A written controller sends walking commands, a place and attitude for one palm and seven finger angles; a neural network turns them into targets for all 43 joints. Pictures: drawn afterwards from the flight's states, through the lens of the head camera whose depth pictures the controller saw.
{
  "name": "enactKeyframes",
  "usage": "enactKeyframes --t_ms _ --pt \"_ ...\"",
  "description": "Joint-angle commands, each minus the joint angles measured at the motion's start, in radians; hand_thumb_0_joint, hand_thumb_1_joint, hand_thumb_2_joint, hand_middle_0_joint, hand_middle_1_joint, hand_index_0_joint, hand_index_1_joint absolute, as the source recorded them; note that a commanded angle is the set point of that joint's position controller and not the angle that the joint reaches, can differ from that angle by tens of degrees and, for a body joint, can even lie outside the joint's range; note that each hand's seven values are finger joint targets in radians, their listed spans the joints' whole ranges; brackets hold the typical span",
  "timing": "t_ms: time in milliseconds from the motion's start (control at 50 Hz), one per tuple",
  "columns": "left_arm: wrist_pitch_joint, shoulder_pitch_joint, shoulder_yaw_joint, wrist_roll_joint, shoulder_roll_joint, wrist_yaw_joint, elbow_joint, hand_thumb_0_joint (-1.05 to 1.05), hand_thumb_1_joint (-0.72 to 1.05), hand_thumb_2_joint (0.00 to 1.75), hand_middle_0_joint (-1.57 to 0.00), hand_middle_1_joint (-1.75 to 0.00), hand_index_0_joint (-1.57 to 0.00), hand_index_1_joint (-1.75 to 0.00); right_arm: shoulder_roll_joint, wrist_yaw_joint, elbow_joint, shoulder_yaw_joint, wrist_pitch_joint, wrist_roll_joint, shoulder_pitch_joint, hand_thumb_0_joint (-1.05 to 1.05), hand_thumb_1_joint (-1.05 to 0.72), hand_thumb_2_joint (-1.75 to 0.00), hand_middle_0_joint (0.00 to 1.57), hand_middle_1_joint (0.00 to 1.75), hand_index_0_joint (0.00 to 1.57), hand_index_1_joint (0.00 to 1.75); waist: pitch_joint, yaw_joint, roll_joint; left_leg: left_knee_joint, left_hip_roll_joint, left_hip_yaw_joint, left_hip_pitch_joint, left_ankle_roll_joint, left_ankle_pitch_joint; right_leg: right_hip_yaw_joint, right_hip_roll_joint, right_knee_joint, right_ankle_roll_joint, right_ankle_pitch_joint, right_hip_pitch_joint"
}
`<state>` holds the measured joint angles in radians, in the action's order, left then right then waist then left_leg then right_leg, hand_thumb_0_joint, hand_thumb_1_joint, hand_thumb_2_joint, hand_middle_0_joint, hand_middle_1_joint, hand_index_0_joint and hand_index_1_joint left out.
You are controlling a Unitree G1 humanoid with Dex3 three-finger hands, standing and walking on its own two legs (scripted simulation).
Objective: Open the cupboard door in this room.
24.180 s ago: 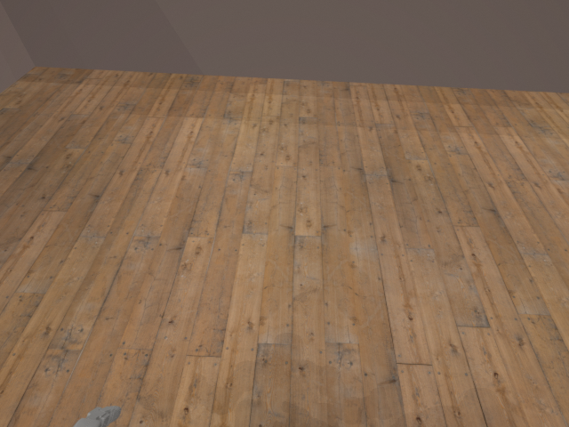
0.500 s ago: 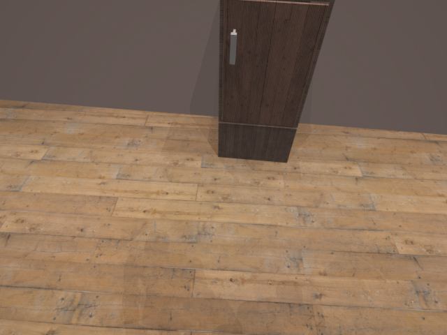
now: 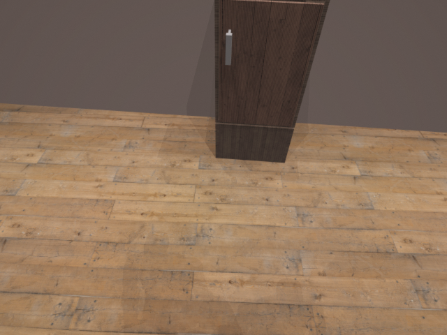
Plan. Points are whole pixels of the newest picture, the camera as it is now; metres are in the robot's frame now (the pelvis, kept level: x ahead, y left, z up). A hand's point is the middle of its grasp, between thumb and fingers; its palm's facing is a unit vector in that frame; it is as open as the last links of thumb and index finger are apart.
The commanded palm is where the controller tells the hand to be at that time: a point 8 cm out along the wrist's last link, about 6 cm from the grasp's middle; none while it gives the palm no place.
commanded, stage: look at it before walking up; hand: left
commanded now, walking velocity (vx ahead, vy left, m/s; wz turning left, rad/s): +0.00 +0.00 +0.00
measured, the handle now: (228, 47) +1.19 +0.05 -0.04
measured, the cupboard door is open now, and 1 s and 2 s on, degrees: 0 0 0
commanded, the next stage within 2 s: walk to a spot facing it in 0.46 s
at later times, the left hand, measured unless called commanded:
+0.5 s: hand out of the picture -0.02 +0.16 -0.18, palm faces +0.04 -0.98 -0.18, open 7.3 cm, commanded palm none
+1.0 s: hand out of the picture +0.09 +0.13 -0.18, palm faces -0.03 -0.97 -0.24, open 7.3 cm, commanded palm none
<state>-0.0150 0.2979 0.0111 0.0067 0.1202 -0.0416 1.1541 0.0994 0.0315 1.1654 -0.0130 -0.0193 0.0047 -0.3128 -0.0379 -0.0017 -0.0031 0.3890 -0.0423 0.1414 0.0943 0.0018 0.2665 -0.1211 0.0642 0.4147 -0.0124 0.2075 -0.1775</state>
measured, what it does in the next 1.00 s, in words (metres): lifts its right foot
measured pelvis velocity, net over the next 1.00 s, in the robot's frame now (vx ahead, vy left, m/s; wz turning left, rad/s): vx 0.05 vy -0.06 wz -0.12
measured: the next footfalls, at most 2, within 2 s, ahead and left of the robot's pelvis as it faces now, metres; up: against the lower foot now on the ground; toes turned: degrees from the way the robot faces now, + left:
left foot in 1.46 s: +0.42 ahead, +0.01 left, +0.00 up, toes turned -4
right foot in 1.92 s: +0.40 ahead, -0.20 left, +0.00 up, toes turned -15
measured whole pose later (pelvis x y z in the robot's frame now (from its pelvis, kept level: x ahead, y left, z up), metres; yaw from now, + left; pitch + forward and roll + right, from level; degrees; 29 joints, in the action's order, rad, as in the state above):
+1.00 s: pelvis +0.05 -0.06 -0.02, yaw -7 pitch -1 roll +1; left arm -0.05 0.29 -0.06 0.02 0.15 0.01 1.04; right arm 0.19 0.00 1.13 -0.06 0.02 0.02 -0.34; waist -0.06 -0.02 0.06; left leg 0.94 -0.13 0.12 0.25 0.02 0.50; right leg -0.14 0.02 0.68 0.07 0.33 -0.32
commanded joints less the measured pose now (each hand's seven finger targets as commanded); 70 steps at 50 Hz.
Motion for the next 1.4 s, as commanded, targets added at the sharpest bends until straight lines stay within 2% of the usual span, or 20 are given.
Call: enactKeyframes --t_ms 0,540,580,620,660,700,720,760,840,880,900,920,940,1000,1040,1120,1220,1320,1360,1380 --pt "-0.011 0.079 -0.017 0.004 0.087 -0.007 -0.018 0.0 0.9 0.9 -0.2 -0.3 -0.2 -0.3 0.087 0.003 -0.016 -0.01 -0.01 -0.002 -0.082 0.0 -0.9 -0.9 0.2 0.3 0.2 0.3 -0.056 -0.002 0.009 -0.09 -0.101 -0.099 0.082 -0.014 -0.148 0.08 0.078 -0.066 0.012 -0.142 0.014" --pt "-0.02 0.039 -0.031 0.006 0.148 0.0 -0.039 0.0 0.9 0.9 -0.2 -0.3 -0.2 -0.3 0.153 0.001 -0.041 -0.023 -0.013 0.001 -0.035 0.0 -0.9 -0.9 0.2 0.3 0.2 0.3 -0.053 -0.003 -0.006 -0.098 -0.099 -0.111 0.076 -0.016 -0.114 0.087 0.082 -0.09 0.025 -0.116 0.016" --pt "-0.014 0.048 -0.026 0.004 0.112 0.004 -0.029 0.0 0.9 0.9 -0.2 -0.3 -0.2 -0.3 0.121 0.002 -0.031 -0.019 -0.01 0.007 -0.053 0.0 -0.9 -0.9 0.2 0.3 0.2 0.3 -0.037 0.002 -0.001 -0.084 -0.098 -0.086 0.049 -0.008 -0.047 0.101 0.074 -0.098 0.024 -0.058 -0.005" --pt "0.002 0.043 -0.037 0.009 0.119 0.012 -0.039 0.0 0.9 0.9 -0.2 -0.3 -0.2 -0.3 0.126 0.0 -0.037 -0.028 0.003 0.012 -0.068 0.0 -0.9 -0.9 0.2 0.3 0.2 0.3 -0.068 0.006 0.017 -0.072 -0.103 -0.075 0.068 -0.01 0.148 0.117 0.056 -0.074 0.034 0.154 -0.077" --pt "0.014 0.025 -0.053 0.017 0.128 0.027 -0.062 0.0 0.9 0.9 -0.2 -0.3 -0.2 -0.3 0.159 0.0 -0.055 -0.043 0.011 0.017 -0.063 0.0 -0.9 -0.9 0.2 0.3 0.2 0.3 -0.122 0.01 0.051 -0.104 -0.141 -0.108 0.102 -0.029 0.332 0.106 0.021 -0.021 0.038 0.286 -0.169" --pt "0.019 -0.004 -0.063 0.023 0.116 0.042 -0.1 0.0 0.9 0.9 -0.2 -0.3 -0.2 -0.3 0.21 -0.001 -0.072 -0.062 0.012 0.019 -0.08 0.0 -0.9 -0.9 0.2 0.3 0.2 0.3 -0.147 0.024 0.153 -0.182 -0.241 -0.217 0.096 -0.082 0.498 0.036 -0.038 0.172 0.028 0.29 -0.274" --pt "0.022 -0.025 -0.065 0.025 0.091 0.048 -0.121 0.0 0.9 0.9 -0.2 -0.3 -0.2 -0.3 0.235 0.0 -0.081 -0.074 0.007 0.019 -0.079 0.0 -0.9 -0.9 0.2 0.3 0.2 0.3 -0.17 0.03 0.225 -0.241 -0.322 -0.28 0.097 -0.124 0.531 -0.005 -0.045 0.337 0.024 0.23 -0.328" --pt "0.018 -0.097 -0.071 0.026 0.082 0.06 -0.167 0.0 0.9 0.9 -0.2 -0.3 -0.2 -0.3 0.24 -0.002 -0.082 -0.078 -0.011 0.023 -0.102 0.0 -0.9 -0.9 0.2 0.3 0.2 0.3 -0.177 0.049 0.184 -0.261 -0.377 -0.305 0.017 -0.175 0.396 0.045 0.014 0.46 0.025 0.257 -0.453" --pt "-0.001 -0.06 -0.078 0.021 0.066 0.073 -0.176 0.0 0.9 0.9 -0.2 -0.3 -0.2 -0.3 0.242 -0.005 -0.103 -0.081 -0.022 0.032 -0.036 0.0 -0.9 -0.9 0.2 0.3 0.2 0.3 -0.091 0.007 0.096 -0.145 -0.339 -0.134 0.031 -0.131 0.151 0.011 0.028 0.304 0.017 0.221 -0.279" --pt "-0.01 0.134 -0.086 0.021 0.088 0.07 -0.111 0.0 0.9 0.9 -0.2 -0.3 -0.2 -0.3 0.239 -0.009 -0.117 -0.077 -0.02 0.027 0.021 0.0 -0.9 -0.9 0.2 0.3 0.2 0.3 -0.007 -0.089 -0.009 0.11 -0.252 -0.01 0.154 -0.066 0.1 -0.034 -0.032 0.113 0.026 0.078 0.028" --pt "-0.022 0.273 -0.1 0.025 0.176 0.059 -0.065 0.0 0.9 0.9 -0.2 -0.3 -0.2 -0.3 0.203 -0.017 -0.141 -0.068 -0.022 0.013 0.049 0.0 -0.9 -0.9 0.2 0.3 0.2 0.3 0.045 -0.153 -0.238 0.402 -0.147 0.088 0.314 -0.021 0.1 0.149 0.068 -0.031 0.065 0.177 0.2" --pt "-0.031 0.355 -0.116 0.018 0.27 0.043 -0.035 0.0 0.9 0.9 -0.2 -0.3 -0.2 -0.3 0.136 -0.028 -0.203 -0.049 -0.025 0.008 0.115 0.0 -0.9 -0.9 0.2 0.3 0.2 0.3 0.004 -0.173 -0.48 0.682 -0.015 0.075 0.593 0.023 0.36 0.578 0.285 -0.183 0.153 0.177 0.271" --pt "-0.032 0.344 -0.114 0.002 0.27 0.029 -0.047 0.0 0.9 0.9 -0.2 -0.3 -0.2 -0.3 0.169 -0.031 -0.228 -0.055 -0.024 0.011 0.151 0.0 -0.9 -0.9 0.2 0.3 0.2 0.3 0.001 -0.154 -0.323 0.788 -0.04 -0.053 0.632 0.015 0.317 0.688 0.338 -0.245 0.206 0.173 0.246" --pt "-0.046 0.156 -0.097 0.006 0.194 0.024 -0.091 0.0 0.9 0.9 -0.2 -0.3 -0.2 -0.3 0.164 -0.039 -0.19 -0.066 -0.024 0.019 0.153 0.0 -0.9 -0.9 0.2 0.3 0.2 0.3 -0.079 -0.068 -0.092 0.84 -0.121 -0.121 0.616 0.012 0.086 0.549 0.296 -0.234 0.203 0.292 0.076" --pt "-0.057 0.135 -0.079 0.012 0.16 0.026 -0.097 0.0 0.9 0.9 -0.2 -0.3 -0.2 -0.3 0.142 -0.046 -0.166 -0.063 -0.016 0.026 0.127 0.0 -0.9 -0.9 0.2 0.3 0.2 0.3 -0.069 -0.035 -0.029 0.779 -0.118 -0.103 0.552 0.03 -0.002 0.411 0.226 -0.23 0.17 0.098 0.03" --pt "-0.079 0.166 -0.07 0.012 0.161 0.024 -0.07 0.0 0.9 0.9 -0.2 -0.3 -0.2 -0.3 0.129 -0.053 -0.165 -0.06 -0.005 0.022 0.118 0.0 -0.9 -0.9 0.2 0.3 0.2 0.3 -0.041 -0.013 -0.054 0.7 -0.108 -0.088 0.583 0.055 -0.075 0.277 0.179 -0.214 0.158 -0.184 0.108" --pt "-0.085 0.196 -0.058 0.012 0.143 0.019 -0.044 0.0 0.9 0.9 -0.2 -0.3 -0.2 -0.3 0.124 -0.061 -0.221 -0.047 -0.01 0.014 0.262 0.0 -0.9 -0.9 0.2 0.3 0.2 0.3 -0.105 -0.036 -0.081 0.535 -0.102 -0.068 0.613 0.058 -0.125 0.223 0.17 -0.228 0.167 -0.319 0.142" --pt "-0.073 0.219 -0.057 0.013 0.149 0.011 -0.022 0.0 0.9 0.9 -0.2 -0.3 -0.2 -0.3 0.114 -0.063 -0.254 -0.035 -0.026 0.011 0.357 0.0 -0.9 -0.9 0.2 0.3 0.2 0.3 -0.118 -0.064 -0.123 0.32 -0.052 -0.014 0.505 0.025 -0.12 0.192 0.159 -0.182 0.155 -0.521 0.196" --pt "-0.07 0.215 -0.06 0.012 0.165 0.009 -0.018 0.0 0.9 0.9 -0.2 -0.3 -0.2 -0.3 0.121 -0.056 -0.243 -0.036 -0.033 0.013 0.324 0.0 -0.9 -0.9 0.2 0.3 0.2 0.3 -0.072 -0.042 -0.12 0.256 -0.012 0.008 0.406 0.002 -0.09 0.179 0.155 -0.095 0.147 -0.701 0.23" --pt "-0.071 0.203 -0.061 0.011 0.17 0.007 -0.018 0.0 0.9 0.9 -0.2 -0.3 -0.2 -0.3 0.135 -0.047 -0.218 -0.041 -0.038 0.017 0.242 0.0 -0.9 -0.9 0.2 0.3 0.2 0.3 -0.024 -0.004 -0.111 0.206 0.012 0.022 0.297 -0.008 -0.106 0.164 0.145 -0.002 0.133 -0.801 0.228"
